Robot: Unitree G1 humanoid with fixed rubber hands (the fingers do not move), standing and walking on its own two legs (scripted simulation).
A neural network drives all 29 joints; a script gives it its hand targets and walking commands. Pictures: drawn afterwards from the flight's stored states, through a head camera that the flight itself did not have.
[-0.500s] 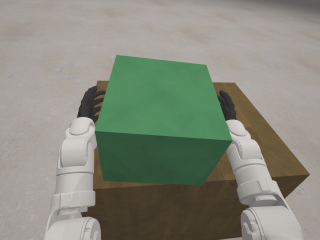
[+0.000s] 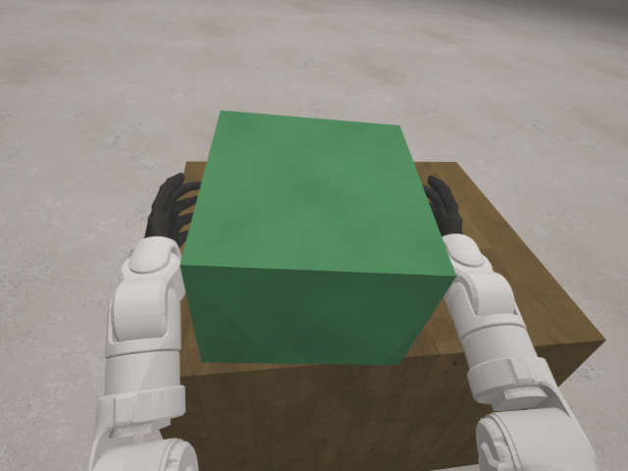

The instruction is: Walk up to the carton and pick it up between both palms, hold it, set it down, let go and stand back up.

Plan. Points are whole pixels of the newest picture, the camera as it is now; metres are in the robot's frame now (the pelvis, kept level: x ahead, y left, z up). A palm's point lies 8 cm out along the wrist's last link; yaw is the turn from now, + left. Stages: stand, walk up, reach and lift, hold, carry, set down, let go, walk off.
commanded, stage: hold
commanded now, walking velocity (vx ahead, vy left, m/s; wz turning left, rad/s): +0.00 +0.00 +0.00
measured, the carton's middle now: (308, 235) +0.38 +0.00 +0.14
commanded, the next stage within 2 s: none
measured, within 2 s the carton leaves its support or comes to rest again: neither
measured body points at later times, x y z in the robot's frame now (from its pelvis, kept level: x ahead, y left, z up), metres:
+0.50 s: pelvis +0.00 +0.00 +0.00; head -0.05 +0.03 +0.45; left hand +0.36 +0.18 +0.17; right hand +0.37 -0.18 +0.17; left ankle +0.02 +0.11 -0.75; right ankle +0.00 -0.12 -0.75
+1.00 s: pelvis +0.00 +0.00 +0.00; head -0.05 +0.03 +0.45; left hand +0.36 +0.18 +0.17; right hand +0.37 -0.17 +0.17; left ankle +0.02 +0.11 -0.75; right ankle +0.00 -0.12 -0.75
